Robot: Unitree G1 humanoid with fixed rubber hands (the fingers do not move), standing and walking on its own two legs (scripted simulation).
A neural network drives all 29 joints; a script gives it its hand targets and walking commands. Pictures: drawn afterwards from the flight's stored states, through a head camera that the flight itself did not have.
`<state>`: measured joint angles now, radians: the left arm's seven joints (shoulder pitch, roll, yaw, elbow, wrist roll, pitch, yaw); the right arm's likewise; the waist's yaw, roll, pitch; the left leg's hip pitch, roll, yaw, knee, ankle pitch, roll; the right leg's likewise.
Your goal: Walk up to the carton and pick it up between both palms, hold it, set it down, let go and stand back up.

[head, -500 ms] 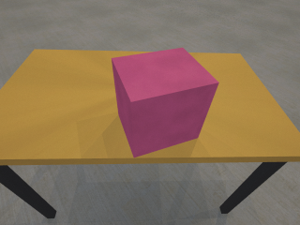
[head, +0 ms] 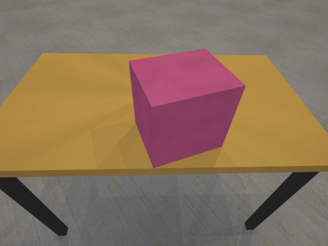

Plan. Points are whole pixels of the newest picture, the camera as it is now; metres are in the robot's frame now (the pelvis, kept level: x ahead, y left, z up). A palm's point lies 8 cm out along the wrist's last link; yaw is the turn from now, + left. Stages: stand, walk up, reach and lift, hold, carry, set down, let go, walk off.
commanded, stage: stand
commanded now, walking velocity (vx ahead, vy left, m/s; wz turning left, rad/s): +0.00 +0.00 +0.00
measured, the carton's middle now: (179, 107) +0.47 -0.02 +0.09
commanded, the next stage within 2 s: none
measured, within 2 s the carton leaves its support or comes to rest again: neither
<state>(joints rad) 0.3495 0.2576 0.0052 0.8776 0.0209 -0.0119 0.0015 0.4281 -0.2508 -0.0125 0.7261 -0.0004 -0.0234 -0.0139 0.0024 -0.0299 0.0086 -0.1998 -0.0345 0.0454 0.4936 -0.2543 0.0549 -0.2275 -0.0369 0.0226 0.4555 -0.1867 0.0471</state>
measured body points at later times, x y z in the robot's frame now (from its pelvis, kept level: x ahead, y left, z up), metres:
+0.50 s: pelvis +0.01 -0.01 +0.00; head +0.00 +0.01 +0.45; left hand +0.05 +0.25 -0.14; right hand +0.04 -0.27 -0.12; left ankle +0.01 +0.08 -0.74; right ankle +0.04 -0.15 -0.74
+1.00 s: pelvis +0.01 -0.01 +0.00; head +0.01 +0.00 +0.45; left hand +0.04 +0.24 -0.15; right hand +0.04 -0.27 -0.13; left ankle +0.01 +0.08 -0.74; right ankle +0.04 -0.15 -0.74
